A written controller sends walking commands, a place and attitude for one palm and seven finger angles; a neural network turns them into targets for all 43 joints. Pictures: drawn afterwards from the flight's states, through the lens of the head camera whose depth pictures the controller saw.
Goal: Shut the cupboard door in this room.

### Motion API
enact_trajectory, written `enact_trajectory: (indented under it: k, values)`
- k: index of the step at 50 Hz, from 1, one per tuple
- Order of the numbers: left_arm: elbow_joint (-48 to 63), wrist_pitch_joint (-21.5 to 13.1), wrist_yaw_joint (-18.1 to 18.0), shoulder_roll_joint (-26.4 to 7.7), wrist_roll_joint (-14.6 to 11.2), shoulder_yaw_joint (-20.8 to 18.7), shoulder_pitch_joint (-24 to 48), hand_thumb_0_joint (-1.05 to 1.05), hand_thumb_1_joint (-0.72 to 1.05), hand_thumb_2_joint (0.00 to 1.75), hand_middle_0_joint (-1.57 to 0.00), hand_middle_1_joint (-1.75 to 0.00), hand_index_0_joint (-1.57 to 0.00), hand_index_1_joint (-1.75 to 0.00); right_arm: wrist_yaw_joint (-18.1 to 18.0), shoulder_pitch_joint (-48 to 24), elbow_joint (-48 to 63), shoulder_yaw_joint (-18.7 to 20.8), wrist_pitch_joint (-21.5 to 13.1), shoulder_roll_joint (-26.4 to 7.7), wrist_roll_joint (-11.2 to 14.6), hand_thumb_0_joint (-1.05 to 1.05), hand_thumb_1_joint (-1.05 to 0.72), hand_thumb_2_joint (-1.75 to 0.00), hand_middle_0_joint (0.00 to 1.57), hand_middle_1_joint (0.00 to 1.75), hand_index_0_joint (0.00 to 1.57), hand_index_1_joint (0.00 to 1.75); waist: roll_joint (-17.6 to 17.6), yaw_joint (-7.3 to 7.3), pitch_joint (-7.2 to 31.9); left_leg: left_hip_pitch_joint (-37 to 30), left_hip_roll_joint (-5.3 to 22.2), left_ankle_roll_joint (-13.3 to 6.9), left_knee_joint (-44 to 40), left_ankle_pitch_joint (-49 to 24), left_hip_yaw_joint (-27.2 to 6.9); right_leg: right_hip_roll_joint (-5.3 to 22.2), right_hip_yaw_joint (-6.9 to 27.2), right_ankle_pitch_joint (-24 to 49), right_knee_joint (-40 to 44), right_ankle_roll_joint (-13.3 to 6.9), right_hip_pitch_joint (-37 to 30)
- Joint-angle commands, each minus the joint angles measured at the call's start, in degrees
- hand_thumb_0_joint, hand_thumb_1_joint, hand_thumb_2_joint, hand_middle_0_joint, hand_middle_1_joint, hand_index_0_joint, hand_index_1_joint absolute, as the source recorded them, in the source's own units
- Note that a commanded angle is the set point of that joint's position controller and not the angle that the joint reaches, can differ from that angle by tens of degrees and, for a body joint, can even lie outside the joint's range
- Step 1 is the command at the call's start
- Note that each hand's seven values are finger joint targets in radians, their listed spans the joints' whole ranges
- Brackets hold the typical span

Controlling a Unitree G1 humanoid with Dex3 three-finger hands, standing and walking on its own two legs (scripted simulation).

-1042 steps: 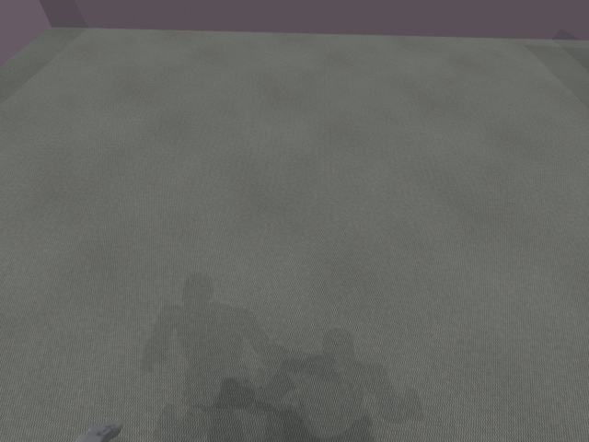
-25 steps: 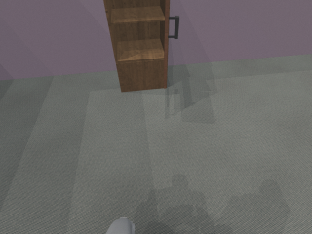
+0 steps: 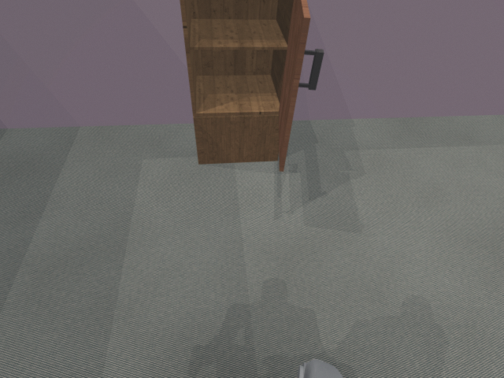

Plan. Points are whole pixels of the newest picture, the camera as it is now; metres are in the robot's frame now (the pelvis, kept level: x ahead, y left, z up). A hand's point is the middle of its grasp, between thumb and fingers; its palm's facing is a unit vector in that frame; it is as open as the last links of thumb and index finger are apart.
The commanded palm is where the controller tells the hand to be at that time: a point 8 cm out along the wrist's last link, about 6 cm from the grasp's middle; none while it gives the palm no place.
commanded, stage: turn or walk to find it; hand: left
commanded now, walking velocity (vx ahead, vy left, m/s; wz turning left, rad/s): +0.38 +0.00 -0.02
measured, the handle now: (309, 69) +1.01 -0.12 +0.01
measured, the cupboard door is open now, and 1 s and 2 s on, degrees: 80 80 80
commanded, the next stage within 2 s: stand and wait in 0.56 s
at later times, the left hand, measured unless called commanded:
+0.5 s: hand (203, 311) +0.28 +0.12 -0.16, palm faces +0.06 -0.97 -0.24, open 7.1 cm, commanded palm none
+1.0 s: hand (197, 284) +0.34 +0.14 -0.19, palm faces +0.10 -0.98 -0.16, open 7.3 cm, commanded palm none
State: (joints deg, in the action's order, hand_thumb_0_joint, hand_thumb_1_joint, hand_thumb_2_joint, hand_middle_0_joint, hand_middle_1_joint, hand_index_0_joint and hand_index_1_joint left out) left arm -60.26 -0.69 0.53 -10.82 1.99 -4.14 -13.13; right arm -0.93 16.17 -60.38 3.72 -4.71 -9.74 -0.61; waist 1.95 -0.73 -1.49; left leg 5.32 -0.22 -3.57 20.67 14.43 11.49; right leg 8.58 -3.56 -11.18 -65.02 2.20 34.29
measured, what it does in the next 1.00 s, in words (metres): walks ahead: right foot, then left foot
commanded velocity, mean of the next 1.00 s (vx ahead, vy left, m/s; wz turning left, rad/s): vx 0.20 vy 0.00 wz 0.03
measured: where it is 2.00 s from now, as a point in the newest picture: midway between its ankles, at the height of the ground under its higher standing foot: (261, 343)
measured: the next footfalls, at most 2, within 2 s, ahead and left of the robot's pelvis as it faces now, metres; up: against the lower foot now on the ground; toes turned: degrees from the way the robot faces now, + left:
right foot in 0.28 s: +0.28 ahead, -0.16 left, +0.00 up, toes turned -10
left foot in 0.78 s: +0.43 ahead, +0.08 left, +0.00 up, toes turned +12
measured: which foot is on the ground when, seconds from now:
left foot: down 0.00-0.28, up 0.30-0.76, down 0.78-1.00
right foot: up 0.00-0.26, down 0.28-0.78, up 0.80-1.00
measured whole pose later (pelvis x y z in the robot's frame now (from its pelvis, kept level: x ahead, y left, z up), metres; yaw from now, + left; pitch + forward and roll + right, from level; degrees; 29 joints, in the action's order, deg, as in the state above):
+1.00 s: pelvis +0.36 -0.02 -0.01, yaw +2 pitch -2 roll +0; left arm -65.2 -0.5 -1.4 -7.7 0.7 -1.2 -15.4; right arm -1.6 5.3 -59.5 1.9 -2.9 -7.5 -0.1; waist 0.8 -1.4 -4.5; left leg 14.0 2.0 -2.8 27.8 12.3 9.5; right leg 6.2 -4.2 -26.7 -47.0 2.5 18.4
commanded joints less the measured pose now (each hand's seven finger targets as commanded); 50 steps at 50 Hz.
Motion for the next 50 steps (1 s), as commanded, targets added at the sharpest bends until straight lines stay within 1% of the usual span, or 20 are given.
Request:
enact_trajectory:
  k: [1,8,10,12,13,14,15,17,18,21,24,28,34,37,38,39,40,41,44,50]
  values:
    - [4.54,0.12,0.85,-0.87,-0.32,0.29,2.63,0.00,0.90,0.90,-0.20,-0.30,-0.20,-0.30,-0.35,6.72,-0.13,0.43,-0.88,-4.90,-0.31,0.00,-0.90,-0.90,0.20,0.30,0.20,0.30,-6.74,0.85,-5.39,-2.68,16.90,-5.58,-11.56,-15.69,-11.17,1.34,0.96,3.56,5.49,0.86,8.18]
    - [8.58,-0.93,1.23,-1.03,-0.86,1.11,13.11,0.00,0.90,0.90,-0.20,-0.30,-0.20,-0.30,-0.27,11.59,-2.90,0.73,-0.26,-6.48,-0.99,0.00,-0.90,-0.90,0.20,0.30,0.20,0.30,-7.89,3.72,-6.49,-6.96,17.33,-4.80,-7.41,-25.54,-8.72,-1.67,-3.12,1.60,25.48,-1.46,1.06]
    - [8.20,-1.28,1.09,-1.90,-0.87,0.85,10.49,0.00,0.90,0.90,-0.20,-0.30,-0.20,-0.30,-0.34,10.61,-3.16,0.85,-0.07,-7.15,-0.93,0.00,-0.90,-0.90,0.20,0.30,0.20,0.30,-7.84,1.98,-5.09,-6.06,17.81,-4.13,-3.76,-32.33,-7.85,-3.02,-3.63,0.19,28.52,-3.02,-5.81]
    - [4.40,-2.38,0.92,-4.12,-0.54,0.27,-1.62,0.00,0.90,0.90,-0.20,-0.30,-0.20,-0.30,-0.26,9.89,-3.36,0.80,0.05,-8.05,-0.57,0.00,-0.90,-0.90,0.20,0.30,0.20,0.30,-4.52,-3.54,2.11,-4.53,14.60,-1.73,10.99,-39.70,-5.51,-6.34,-5.79,3.02,35.27,-4.15,-22.43]
    - [1.29,-3.14,0.39,-8.03,-0.13,-0.80,-11.05,0.00,0.90,0.90,-0.20,-0.30,-0.20,-0.30,0.27,9.66,-3.15,0.75,0.01,-7.32,-0.20,0.00,-0.90,-0.90,0.20,0.30,0.20,0.30,1.66,-7.46,7.91,5.09,11.37,0.36,24.77,-30.42,-3.89,-1.68,-0.77,5.63,36.29,-5.78,-37.75]
    - [-0.82,-3.49,-0.45,-14.38,0.06,-2.57,-18.57,0.00,0.90,0.90,-0.20,-0.30,-0.20,-0.30,0.68,11.50,-1.65,-0.01,-0.03,-3.31,0.40,0.00,-0.90,-0.90,0.20,0.30,0.20,0.30,16.13,-8.84,14.54,21.23,2.38,2.85,43.18,6.66,-2.31,14.76,22.02,11.87,39.75,-10.59,-50.78]
    - [-1.15,-3.14,-0.67,-16.46,-1.39,-2.56,-17.93,0.00,0.90,0.90,-0.20,-0.30,-0.20,-0.30,0.49,9.26,-0.12,-0.17,0.72,-4.12,0.64,0.00,-0.90,-0.90,0.20,0.30,0.20,0.30,13.36,-7.20,13.71,26.52,0.79,2.50,54.54,18.47,-9.83,19.36,30.40,13.00,45.92,-13.67,-48.03]
    - [1.54,-3.26,-0.68,-11.05,-1.50,-1.49,-6.45,0.00,0.90,0.90,-0.20,-0.30,-0.20,-0.30,0.90,5.37,-0.70,0.43,1.29,-3.06,0.35,0.00,-0.90,-0.90,0.20,0.30,0.20,0.30,4.83,-4.13,3.41,29.17,6.27,2.14,58.46,7.79,-12.86,16.00,23.12,-4.62,50.61,-11.53,-33.50]
    - [2.32,-3.21,-0.79,-8.80,-1.62,-0.80,-3.10,0.00,0.90,0.90,-0.20,-0.30,-0.20,-0.30,1.00,4.21,-0.64,0.46,1.60,-2.56,0.01,0.00,-0.90,-0.90,0.20,0.30,0.20,0.30,0.92,-1.86,0.42,27.95,8.27,2.23,56.08,4.12,-13.49,14.18,18.09,-6.17,51.41,-9.67,-27.19]
    - [1.89,-3.89,-0.79,-4.36,-1.18,0.54,-0.72,0.00,0.90,0.90,-0.20,-0.30,-0.20,-0.30,1.24,7.83,-2.10,0.18,3.51,-0.38,-0.84,0.00,-0.90,-0.90,0.20,0.30,0.20,0.30,3.75,2.02,-1.48,23.59,8.64,3.98,50.56,-1.52,-11.66,8.91,6.35,-4.37,54.14,-6.98,-18.30]
    - [1.31,-4.55,-1.09,-3.29,-0.58,0.12,-2.31,0.00,0.90,0.90,-0.20,-0.30,-0.20,-0.30,1.65,6.56,-0.84,0.52,4.10,-0.24,-1.26,0.00,-0.90,-0.90,0.20,0.30,0.20,0.30,5.26,2.60,-2.08,25.25,9.45,5.33,45.20,-3.27,-10.56,8.26,3.56,-3.67,55.78,-8.19,-17.61]
    - [-0.07,-4.92,-0.94,-4.99,-0.64,0.20,-4.81,0.00,0.90,0.90,-0.20,-0.30,-0.20,-0.30,2.49,-1.71,2.64,0.37,3.66,-0.90,-0.96,0.00,-0.90,-0.90,0.20,0.30,0.20,0.30,3.32,0.89,-4.11,28.08,10.18,6.17,33.33,-4.52,-9.00,8.86,2.60,-1.54,56.66,-9.75,-22.19]
    - [-2.72,-4.22,-1.33,-5.97,-0.76,0.95,-9.58,0.00,0.90,0.90,-0.20,-0.30,-0.20,-0.30,2.23,-8.86,4.29,-1.22,2.38,-0.57,-0.62,0.00,-0.90,-0.90,0.20,0.30,0.20,0.30,4.19,-1.61,-2.78,21.26,6.10,5.19,16.09,-3.17,-4.91,8.28,-0.58,25.28,48.24,-9.51,-30.82]
    - [-3.40,-3.40,-1.81,-5.66,-1.30,1.33,-8.65,0.00,0.90,0.90,-0.20,-0.30,-0.20,-0.30,1.44,-2.58,1.84,-1.24,1.74,-2.99,-0.76,0.00,-0.90,-0.90,0.20,0.30,0.20,0.30,2.55,1.80,1.69,6.34,4.15,4.48,5.75,-12.64,-4.00,5.06,-3.60,28.95,38.17,-6.22,-29.09]
    - [-3.37,-3.13,-1.77,-4.49,-1.40,1.79,-9.37,0.00,0.90,0.90,-0.20,-0.30,-0.20,-0.30,1.03,2.03,0.34,-0.50,1.30,-6.28,-0.91,0.00,-0.90,-0.90,0.20,0.30,0.20,0.30,-2.73,3.00,6.16,-4.29,7.92,3.37,5.60,-27.31,-7.11,2.06,-5.47,21.88,29.77,-3.48,-24.01]
    - [-2.91,-3.04,-1.95,-1.83,-1.90,2.40,-11.33,0.00,0.90,0.90,-0.20,-0.30,-0.20,-0.30,0.37,6.84,-0.53,0.35,1.09,-10.74,-1.03,0.00,-0.90,-0.90,0.20,0.30,0.20,0.30,-12.54,4.54,11.55,-16.87,18.72,-1.78,8.22,-47.42,-17.68,-2.97,-7.42,1.24,20.14,-0.97,-13.28]
    - [-2.76,-2.80,-2.09,-1.12,-1.97,2.89,-11.81,0.00,0.90,0.90,-0.20,-0.30,-0.20,-0.30,0.00,8.68,-1.62,0.36,1.73,-12.20,-0.30,0.00,-0.90,-0.90,0.20,0.30,0.20,0.30,-16.77,4.76,13.70,-16.92,25.46,-7.28,5.36,-59.57,-21.61,-5.33,-4.42,-26.84,9.61,-0.50,-11.55]
    - [-3.05,-2.05,-2.51,-1.26,-1.95,2.89,-11.08,0.00,0.90,0.90,-0.20,-0.30,-0.20,-0.30,-0.71,5.35,-1.80,-0.47,2.03,-10.93,-0.21,0.00,-0.90,-0.90,0.20,0.30,0.20,0.30,-15.80,3.27,11.91,-14.04,24.99,-8.32,4.34,-58.45,-20.07,-3.78,-0.22,-27.60,7.07,-0.60,-10.57]
    - [-3.91,-1.08,-2.05,-0.34,-1.56,2.60,-7.24,0.00,0.90,0.90,-0.20,-0.30,-0.20,-0.30,-1.08,-2.82,-0.17,-1.17,2.23,-7.15,-0.31,0.00,-0.90,-0.90,0.20,0.30,0.20,0.30,-10.91,1.63,3.48,-1.21,19.82,-5.81,0.91,-44.38,-14.89,-1.35,0.98,-20.49,10.94,-0.18,-12.31]
    - [-4.21,0.49,-2.06,2.03,-1.04,2.91,-9.29,0.00,0.90,0.90,-0.20,-0.30,-0.20,-0.30,-0.81,-5.75,0.13,-0.70,2.69,-5.10,-0.32,0.00,-0.90,-0.90,0.20,0.30,0.20,0.30,-8.10,-0.55,2.13,8.73,15.28,-4.25,-3.92,-16.54,-12.12,-2.82,-1.26,-9.24,24.40,0.49,-20.71]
